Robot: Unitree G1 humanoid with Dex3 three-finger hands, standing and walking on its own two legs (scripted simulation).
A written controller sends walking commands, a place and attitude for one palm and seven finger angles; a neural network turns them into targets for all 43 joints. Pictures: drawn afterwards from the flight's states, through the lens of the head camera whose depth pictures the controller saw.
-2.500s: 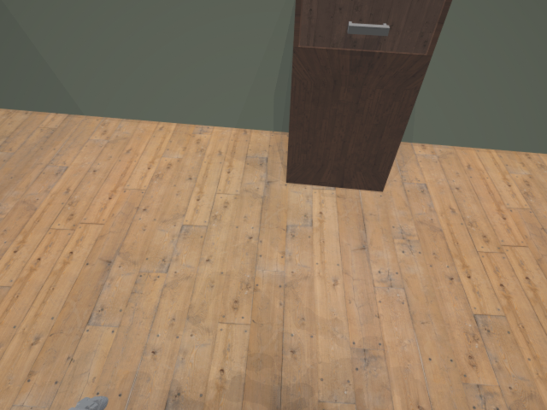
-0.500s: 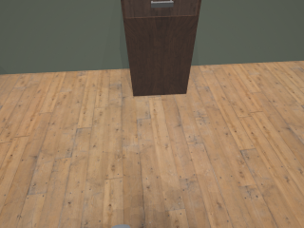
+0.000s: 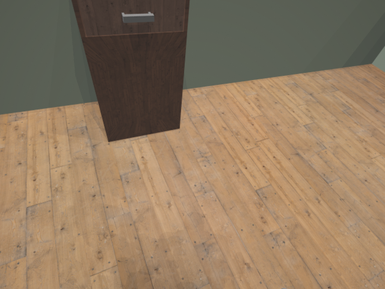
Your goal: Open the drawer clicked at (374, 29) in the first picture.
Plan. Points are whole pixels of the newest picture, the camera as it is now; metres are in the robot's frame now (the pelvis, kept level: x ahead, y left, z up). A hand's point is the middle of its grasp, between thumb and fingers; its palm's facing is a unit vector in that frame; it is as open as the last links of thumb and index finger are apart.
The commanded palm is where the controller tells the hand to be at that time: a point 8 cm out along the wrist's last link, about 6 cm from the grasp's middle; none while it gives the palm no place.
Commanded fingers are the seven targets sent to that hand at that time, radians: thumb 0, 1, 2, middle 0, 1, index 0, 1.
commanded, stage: walk to a spot facing it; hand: left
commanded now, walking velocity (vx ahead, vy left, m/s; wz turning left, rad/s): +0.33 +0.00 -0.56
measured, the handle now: (137, 16) +1.16 +0.37 +0.05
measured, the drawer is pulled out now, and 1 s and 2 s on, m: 0.00 0.00 0.00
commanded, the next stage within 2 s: turn to face it in 1.14 s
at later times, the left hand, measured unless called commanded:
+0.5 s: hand (178, 201) +0.40 +0.07 -0.18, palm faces -0.35 -0.93 -0.13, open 7.4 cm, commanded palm none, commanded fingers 0.00 0.90 0.90 -0.20 -0.30 -0.20 -0.30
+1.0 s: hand (161, 171) +0.49 +0.14 -0.18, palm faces -0.36 -0.92 -0.16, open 7.4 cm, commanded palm none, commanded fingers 0.00 0.90 0.90 -0.20 -0.30 -0.20 -0.30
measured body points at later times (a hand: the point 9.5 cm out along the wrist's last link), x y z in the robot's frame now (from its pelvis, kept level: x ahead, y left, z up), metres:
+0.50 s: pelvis +0.20 -0.04 -0.03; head +0.26 -0.04 +0.42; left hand +0.41 +0.12 -0.17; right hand +0.01 -0.20 -0.15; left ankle +0.07 +0.11 -0.64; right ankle +0.24 -0.12 -0.74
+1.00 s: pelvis +0.42 -0.04 +0.00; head +0.44 -0.02 +0.45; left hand +0.51 +0.19 -0.17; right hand +0.41 -0.29 -0.12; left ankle +0.47 +0.04 -0.74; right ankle +0.32 -0.14 -0.64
